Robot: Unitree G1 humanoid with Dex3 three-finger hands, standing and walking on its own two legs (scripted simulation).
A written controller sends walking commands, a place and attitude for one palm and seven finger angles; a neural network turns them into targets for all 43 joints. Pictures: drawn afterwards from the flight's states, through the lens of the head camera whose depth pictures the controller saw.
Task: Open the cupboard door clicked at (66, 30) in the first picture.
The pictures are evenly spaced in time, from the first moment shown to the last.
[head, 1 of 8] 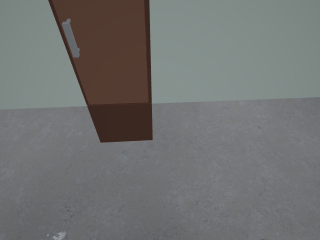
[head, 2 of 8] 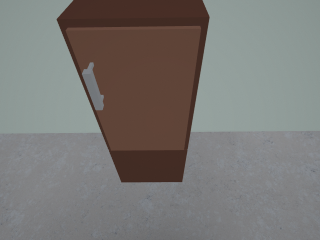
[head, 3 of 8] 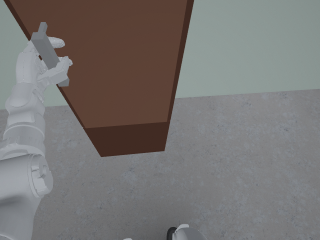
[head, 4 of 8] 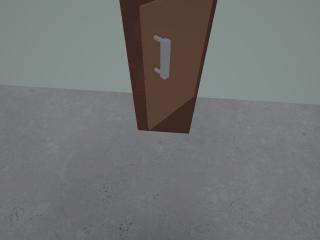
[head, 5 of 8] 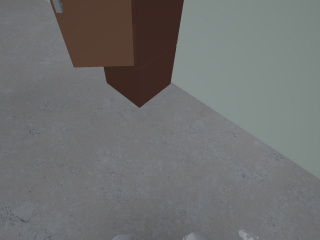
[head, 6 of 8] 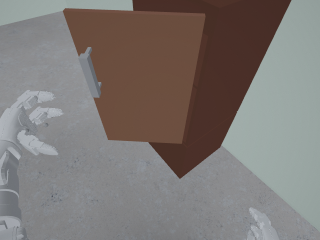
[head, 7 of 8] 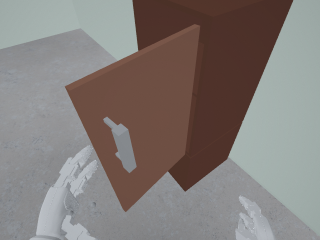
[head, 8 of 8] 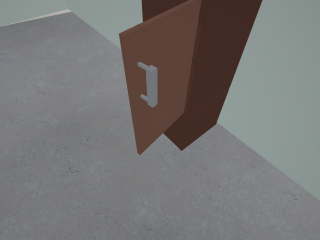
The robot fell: no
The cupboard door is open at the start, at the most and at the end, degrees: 0 100 100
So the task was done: yes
